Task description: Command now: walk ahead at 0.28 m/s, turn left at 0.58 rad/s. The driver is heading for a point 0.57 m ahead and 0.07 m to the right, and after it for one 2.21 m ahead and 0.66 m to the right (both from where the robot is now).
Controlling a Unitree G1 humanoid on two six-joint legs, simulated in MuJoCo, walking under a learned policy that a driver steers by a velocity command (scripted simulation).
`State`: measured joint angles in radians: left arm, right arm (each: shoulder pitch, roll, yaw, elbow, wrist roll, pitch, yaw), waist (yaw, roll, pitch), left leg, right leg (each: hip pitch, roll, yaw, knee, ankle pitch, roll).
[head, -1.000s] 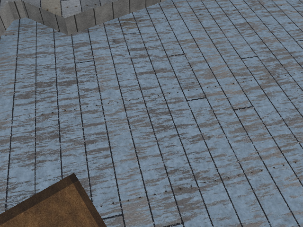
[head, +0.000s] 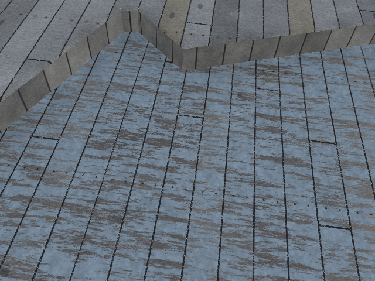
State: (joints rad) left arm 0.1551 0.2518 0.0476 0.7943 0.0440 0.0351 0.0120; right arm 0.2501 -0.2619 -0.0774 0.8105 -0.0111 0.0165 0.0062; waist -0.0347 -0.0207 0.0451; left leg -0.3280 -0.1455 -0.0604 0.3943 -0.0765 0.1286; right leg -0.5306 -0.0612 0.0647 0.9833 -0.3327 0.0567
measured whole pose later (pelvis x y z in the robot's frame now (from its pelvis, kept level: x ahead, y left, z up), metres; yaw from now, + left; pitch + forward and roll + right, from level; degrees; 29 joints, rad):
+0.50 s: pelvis +0.14 -0.05 +0.01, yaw +1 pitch +3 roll +1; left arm 0.47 0.22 0.05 0.90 0.01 -0.06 -0.01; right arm 0.16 -0.27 -0.05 0.77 -0.05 -0.04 0.04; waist 0.05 0.04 -0.03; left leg -0.54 0.01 -0.02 0.83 -0.19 -0.01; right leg -0.09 0.05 0.10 0.27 -0.22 -0.05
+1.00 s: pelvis +0.34 -0.02 +0.01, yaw -16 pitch +1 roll +0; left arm 0.17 0.29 0.09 0.76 0.03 0.03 -0.04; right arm 0.27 -0.24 -0.03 0.81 -0.02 -0.06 -0.03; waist -0.01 -0.04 0.07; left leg -0.16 0.02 0.16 0.37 -0.23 0.04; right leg -0.59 0.00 -0.01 0.93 -0.24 -0.01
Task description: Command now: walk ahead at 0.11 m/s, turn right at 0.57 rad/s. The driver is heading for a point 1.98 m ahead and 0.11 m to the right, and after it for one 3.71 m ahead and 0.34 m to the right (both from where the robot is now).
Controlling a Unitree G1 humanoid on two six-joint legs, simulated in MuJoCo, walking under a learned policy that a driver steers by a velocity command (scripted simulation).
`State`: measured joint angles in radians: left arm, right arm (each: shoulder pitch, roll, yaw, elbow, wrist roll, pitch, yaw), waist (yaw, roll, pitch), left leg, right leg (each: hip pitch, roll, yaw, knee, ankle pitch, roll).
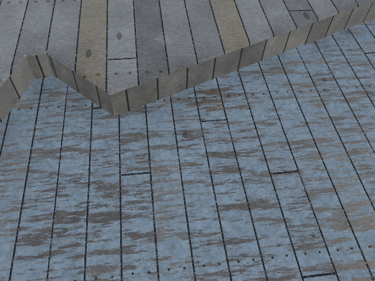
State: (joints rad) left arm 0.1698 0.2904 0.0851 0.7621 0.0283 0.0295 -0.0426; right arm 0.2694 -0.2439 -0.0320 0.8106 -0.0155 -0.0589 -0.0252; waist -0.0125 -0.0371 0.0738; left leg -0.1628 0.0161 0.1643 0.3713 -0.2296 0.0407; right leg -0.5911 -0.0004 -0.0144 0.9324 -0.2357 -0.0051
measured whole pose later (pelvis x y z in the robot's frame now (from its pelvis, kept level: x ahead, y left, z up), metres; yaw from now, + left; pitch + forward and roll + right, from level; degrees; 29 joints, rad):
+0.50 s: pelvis +0.07 -0.02 +0.00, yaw -10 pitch +0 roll +0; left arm 0.23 0.24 0.04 0.79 0.02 0.03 -0.01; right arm 0.27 -0.25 -0.04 0.81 -0.03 0.04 0.01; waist 0.01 -0.01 0.00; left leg -0.31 0.01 0.03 0.71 -0.44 0.02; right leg -0.28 0.07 0.01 0.41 -0.14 -0.08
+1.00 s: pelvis +0.21 -0.06 -0.02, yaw -10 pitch +1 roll +1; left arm 0.09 0.21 0.02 0.82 0.04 -0.06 0.00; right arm 0.42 -0.20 -0.03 0.99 0.00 -0.05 -0.01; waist -0.06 0.00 0.06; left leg -0.09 0.00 0.02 0.67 -0.48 0.02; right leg -0.41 0.02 -0.08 0.54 -0.14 -0.07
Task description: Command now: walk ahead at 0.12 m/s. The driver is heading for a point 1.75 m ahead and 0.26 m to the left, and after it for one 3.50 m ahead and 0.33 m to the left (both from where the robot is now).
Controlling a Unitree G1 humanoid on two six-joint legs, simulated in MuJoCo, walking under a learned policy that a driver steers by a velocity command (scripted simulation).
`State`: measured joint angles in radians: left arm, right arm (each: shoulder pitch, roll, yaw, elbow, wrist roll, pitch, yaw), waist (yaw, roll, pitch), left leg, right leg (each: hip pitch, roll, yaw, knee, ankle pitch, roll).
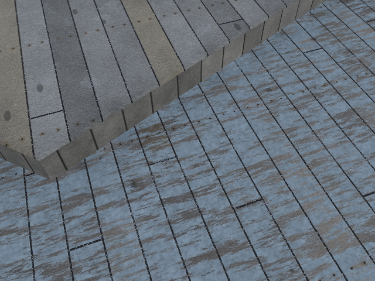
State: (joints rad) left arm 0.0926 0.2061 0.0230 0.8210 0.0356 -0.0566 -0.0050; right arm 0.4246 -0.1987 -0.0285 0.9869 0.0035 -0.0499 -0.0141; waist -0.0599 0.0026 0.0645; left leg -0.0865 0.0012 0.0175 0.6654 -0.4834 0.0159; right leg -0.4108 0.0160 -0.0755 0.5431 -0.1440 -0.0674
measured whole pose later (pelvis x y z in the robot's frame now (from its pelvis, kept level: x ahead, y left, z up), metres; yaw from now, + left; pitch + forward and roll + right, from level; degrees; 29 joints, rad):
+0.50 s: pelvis +0.08 +0.00 +0.02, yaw +0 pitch +0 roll -1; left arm 0.22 0.23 0.05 0.96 0.03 -0.02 -0.03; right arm 0.44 -0.18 -0.04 1.09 -0.02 -0.04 -0.02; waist -0.03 -0.01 -0.03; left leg -0.08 -0.01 0.02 0.30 -0.23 0.04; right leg -0.43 0.01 -0.04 0.83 -0.28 -0.04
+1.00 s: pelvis +0.30 -0.07 +0.02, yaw +4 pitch +0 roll +0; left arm 0.37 0.17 0.04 1.02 0.02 -0.10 0.02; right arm 0.19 -0.22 -0.07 0.99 -0.03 -0.04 0.03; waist 0.00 0.03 0.04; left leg -0.60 0.05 0.01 0.99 -0.16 0.06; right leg -0.03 0.04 -0.16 0.27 -0.25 -0.07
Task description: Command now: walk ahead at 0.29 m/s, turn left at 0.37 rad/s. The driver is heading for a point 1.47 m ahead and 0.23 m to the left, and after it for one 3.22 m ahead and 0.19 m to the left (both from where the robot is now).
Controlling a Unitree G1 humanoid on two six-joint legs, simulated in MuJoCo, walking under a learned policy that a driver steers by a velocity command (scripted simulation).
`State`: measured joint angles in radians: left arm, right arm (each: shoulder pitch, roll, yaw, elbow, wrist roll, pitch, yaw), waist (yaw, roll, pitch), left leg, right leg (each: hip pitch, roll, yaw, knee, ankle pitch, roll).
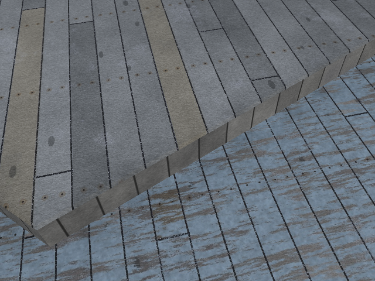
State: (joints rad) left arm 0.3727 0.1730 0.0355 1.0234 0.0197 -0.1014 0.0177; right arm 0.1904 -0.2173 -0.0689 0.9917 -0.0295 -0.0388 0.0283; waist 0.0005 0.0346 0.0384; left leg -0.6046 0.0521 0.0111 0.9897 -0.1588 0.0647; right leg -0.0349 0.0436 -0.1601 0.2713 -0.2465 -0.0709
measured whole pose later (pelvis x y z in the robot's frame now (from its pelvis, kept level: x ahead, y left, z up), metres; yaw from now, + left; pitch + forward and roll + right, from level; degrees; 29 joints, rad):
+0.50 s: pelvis +0.13 +0.01 -0.01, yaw +16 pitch +1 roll -1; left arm 0.12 0.23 0.05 0.84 0.03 0.04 0.04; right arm 0.20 -0.25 -0.08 0.89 -0.01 0.02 0.00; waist -0.04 -0.01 0.08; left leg -0.35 -0.14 -0.04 0.42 -0.07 0.13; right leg -0.54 -0.05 0.08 0.99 -0.37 0.05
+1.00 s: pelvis +0.18 -0.04 +0.00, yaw +17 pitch +1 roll +2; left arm 0.25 0.22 0.03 0.89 0.01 -0.01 0.02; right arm 0.12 -0.25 -0.05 0.91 0.00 0.03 -0.03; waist 0.02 0.01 0.04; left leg -0.28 -0.06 -0.07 0.68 -0.42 -0.02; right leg -0.20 0.06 0.12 0.41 -0.21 -0.05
